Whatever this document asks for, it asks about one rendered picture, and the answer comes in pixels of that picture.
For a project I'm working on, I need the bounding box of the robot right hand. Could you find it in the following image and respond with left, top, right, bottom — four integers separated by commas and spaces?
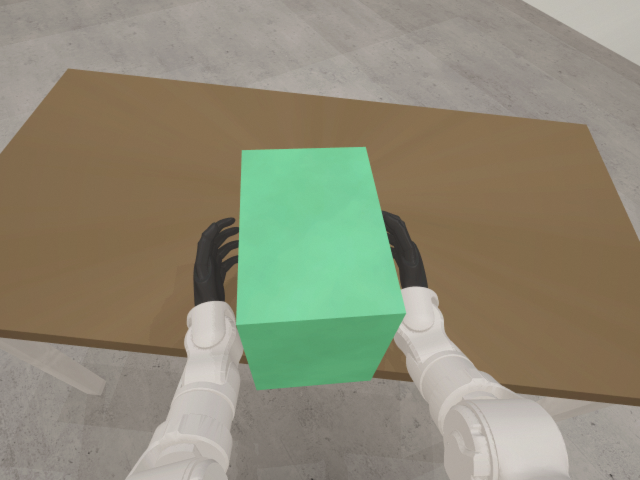
382, 211, 428, 289

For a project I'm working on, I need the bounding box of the carton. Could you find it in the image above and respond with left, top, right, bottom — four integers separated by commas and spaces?
236, 147, 406, 390

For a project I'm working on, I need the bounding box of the right robot upper arm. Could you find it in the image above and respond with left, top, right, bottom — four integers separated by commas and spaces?
443, 399, 572, 480

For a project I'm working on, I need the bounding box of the left robot upper arm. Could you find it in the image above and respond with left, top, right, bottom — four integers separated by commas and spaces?
125, 456, 228, 480

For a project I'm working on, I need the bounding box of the right robot forearm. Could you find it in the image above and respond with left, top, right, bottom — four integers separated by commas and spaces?
394, 286, 569, 470

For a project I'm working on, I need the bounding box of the robot left hand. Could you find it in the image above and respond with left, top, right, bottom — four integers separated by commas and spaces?
193, 218, 239, 306

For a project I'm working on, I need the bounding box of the left robot forearm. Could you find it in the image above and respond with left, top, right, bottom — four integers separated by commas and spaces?
126, 301, 244, 478

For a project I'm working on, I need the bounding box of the table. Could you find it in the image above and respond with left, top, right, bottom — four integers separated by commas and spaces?
0, 68, 640, 422

